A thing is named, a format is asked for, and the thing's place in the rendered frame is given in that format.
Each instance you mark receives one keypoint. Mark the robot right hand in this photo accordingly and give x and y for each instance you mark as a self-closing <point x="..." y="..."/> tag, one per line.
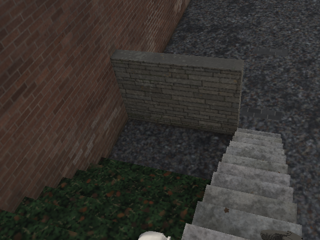
<point x="279" y="235"/>

